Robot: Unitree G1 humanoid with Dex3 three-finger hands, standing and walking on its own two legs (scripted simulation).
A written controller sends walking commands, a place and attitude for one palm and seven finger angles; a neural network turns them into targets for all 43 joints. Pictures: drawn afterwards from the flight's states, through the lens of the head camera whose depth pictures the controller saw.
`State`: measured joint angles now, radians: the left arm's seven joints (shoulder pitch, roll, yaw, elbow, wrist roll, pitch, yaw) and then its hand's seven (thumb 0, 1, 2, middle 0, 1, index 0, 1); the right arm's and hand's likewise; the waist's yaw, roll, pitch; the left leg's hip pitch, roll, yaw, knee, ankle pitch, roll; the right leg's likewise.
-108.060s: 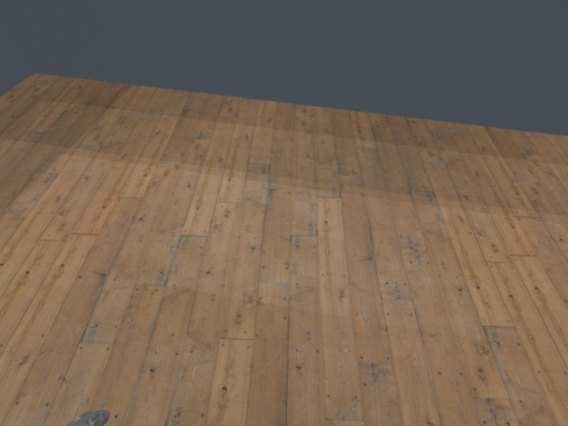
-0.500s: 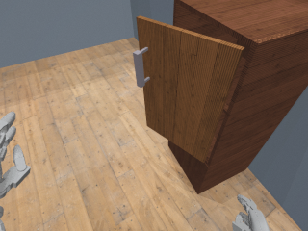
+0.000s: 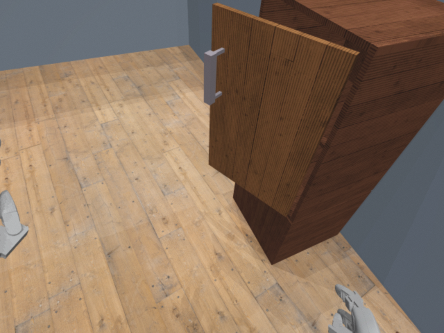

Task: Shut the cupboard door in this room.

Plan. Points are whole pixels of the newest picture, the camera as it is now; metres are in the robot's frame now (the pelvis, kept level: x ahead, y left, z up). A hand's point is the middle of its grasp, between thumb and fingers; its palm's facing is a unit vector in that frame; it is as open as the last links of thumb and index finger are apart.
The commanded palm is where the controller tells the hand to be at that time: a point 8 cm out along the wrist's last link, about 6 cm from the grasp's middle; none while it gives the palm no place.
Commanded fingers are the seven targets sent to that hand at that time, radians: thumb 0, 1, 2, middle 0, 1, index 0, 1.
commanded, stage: step back with the hand held close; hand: left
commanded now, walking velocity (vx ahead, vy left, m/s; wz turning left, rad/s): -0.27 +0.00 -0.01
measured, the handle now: (215, 76) +0.74 +0.08 +0.08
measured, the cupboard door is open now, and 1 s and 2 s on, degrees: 25 25 25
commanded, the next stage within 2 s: stop stepping back and stand still in 0.90 s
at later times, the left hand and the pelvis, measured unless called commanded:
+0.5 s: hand out of the picture +0.14 +0.28 +0.18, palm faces +0.47 -0.74 -0.47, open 7.4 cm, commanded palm +0.06 +0.31 +0.19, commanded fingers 0.00 0.90 0.90 -0.20 -0.30 -0.20 -0.30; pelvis -0.05 +0.00 +0.00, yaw +5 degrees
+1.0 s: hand out of the picture +0.07 +0.29 +0.19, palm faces +0.41 -0.80 -0.43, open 7.4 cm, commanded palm +0.01 +0.32 +0.19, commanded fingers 0.00 0.90 0.90 -0.20 -0.30 -0.20 -0.30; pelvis -0.13 +0.02 +0.00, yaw +0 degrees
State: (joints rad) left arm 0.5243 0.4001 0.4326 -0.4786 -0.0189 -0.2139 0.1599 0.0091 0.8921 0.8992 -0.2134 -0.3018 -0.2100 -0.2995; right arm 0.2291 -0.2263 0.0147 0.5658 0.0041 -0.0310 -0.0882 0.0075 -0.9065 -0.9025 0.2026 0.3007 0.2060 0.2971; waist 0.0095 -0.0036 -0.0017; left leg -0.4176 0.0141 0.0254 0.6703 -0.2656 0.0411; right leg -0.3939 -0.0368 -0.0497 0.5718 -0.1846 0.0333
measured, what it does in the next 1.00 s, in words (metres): walks backwards: right foot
